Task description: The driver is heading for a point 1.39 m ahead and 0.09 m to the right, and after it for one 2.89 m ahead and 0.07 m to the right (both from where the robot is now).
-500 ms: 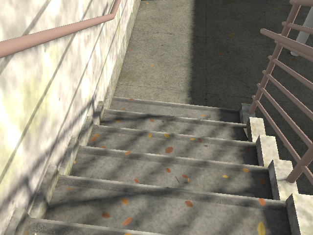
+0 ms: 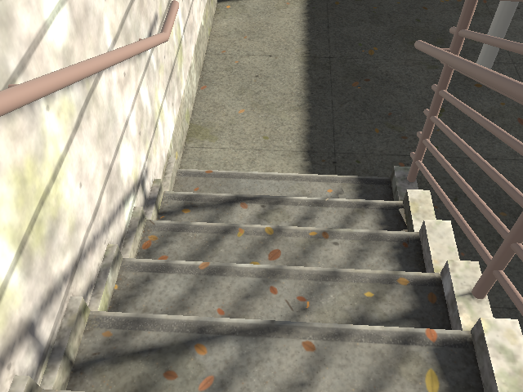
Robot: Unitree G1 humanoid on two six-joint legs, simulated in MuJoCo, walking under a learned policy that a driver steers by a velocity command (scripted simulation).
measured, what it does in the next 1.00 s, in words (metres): steps on the spot, turning right: left foot, then right foot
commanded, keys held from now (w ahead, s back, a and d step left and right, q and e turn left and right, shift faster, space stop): e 0.38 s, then no key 0.28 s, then w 0.20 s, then w+q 0.14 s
